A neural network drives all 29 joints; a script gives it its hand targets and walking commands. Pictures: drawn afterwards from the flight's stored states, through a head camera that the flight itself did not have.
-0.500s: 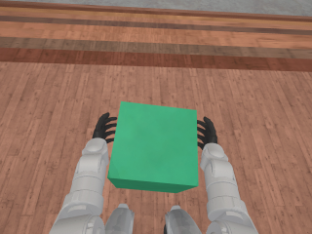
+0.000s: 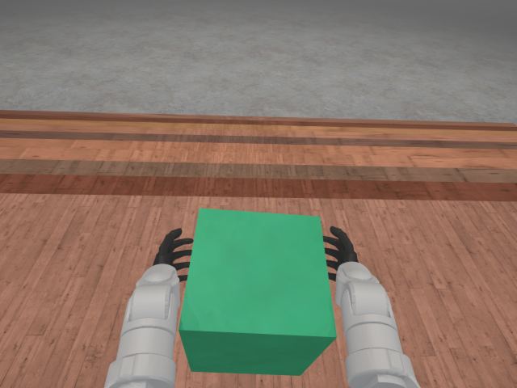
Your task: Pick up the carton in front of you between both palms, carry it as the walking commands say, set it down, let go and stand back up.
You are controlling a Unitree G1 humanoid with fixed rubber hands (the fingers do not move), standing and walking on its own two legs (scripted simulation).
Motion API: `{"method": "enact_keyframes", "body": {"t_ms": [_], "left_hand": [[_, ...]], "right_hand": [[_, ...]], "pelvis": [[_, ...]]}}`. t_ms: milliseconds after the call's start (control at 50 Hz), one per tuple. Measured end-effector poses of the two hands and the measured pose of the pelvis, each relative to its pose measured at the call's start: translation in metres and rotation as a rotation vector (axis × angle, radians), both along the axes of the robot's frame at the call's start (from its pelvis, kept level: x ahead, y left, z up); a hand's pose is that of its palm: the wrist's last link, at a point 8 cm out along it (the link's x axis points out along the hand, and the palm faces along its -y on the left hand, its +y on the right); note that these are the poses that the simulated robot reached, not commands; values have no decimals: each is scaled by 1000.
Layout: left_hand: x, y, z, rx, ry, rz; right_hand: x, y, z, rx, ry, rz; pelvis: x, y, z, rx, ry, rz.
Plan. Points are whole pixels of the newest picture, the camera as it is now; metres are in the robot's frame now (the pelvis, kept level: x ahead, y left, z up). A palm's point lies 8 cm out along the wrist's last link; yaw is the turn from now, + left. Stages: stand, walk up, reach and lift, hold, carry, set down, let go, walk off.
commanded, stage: reach and lift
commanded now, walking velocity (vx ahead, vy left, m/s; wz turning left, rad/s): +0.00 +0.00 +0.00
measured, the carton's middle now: (252, 297) +0.29 +0.01 -0.06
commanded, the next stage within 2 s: hold in 0.94 s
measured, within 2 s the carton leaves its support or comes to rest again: neither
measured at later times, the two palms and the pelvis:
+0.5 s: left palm (162, 268) +0.29 +0.15 +0.03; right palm (345, 266) +0.30 -0.14 +0.04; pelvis -0.01 +0.00 +0.00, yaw +0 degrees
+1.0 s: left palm (162, 264) +0.29 +0.15 +0.05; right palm (348, 262) +0.30 -0.15 +0.05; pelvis +0.01 +0.00 +0.01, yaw +0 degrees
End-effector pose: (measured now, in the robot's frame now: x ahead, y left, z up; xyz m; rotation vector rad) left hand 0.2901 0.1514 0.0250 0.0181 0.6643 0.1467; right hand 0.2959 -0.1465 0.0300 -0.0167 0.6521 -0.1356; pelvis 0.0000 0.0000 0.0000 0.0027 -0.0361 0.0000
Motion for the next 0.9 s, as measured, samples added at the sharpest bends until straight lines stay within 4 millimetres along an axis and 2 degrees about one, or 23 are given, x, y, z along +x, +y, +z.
{"method": "enact_keyframes", "body": {"t_ms": [280, 600, 900], "left_hand": [[-3, 2, 3, -4, 14, 4], [5, 3, 11, 16, 14, -15], [3, 1, 17, 22, 17, -20]], "right_hand": [[-4, 2, 2, 4, 14, -7], [4, 3, 11, -20, 13, 6], [4, 1, 17, -24, 14, 18]], "pelvis": [[-14, 2, 1, -1, -37, 4], [0, 5, 6, -2, -47, -1], [7, 2, 8, 0, -63, 2]]}}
